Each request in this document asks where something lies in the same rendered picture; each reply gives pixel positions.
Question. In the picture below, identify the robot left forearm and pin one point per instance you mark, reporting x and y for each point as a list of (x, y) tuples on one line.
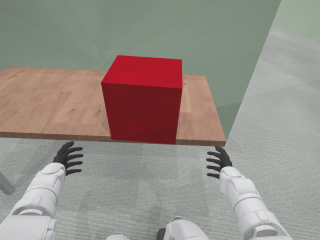
[(42, 194)]

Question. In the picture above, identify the left robot hand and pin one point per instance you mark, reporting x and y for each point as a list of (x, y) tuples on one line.
[(63, 159)]

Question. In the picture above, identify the robot right forearm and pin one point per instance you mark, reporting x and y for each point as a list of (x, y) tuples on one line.
[(254, 219)]

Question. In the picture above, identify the robot left upper arm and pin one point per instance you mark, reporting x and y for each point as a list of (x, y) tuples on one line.
[(28, 227)]

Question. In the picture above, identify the carton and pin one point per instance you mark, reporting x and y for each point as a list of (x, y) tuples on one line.
[(142, 97)]

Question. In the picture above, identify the right robot hand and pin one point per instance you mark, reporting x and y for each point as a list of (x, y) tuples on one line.
[(223, 162)]

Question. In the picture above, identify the right robot foot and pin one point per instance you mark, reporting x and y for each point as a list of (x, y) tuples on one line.
[(161, 234)]

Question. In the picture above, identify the right robot thigh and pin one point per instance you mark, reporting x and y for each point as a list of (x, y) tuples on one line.
[(184, 230)]

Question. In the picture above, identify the table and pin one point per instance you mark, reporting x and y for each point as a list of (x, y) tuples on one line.
[(68, 104)]

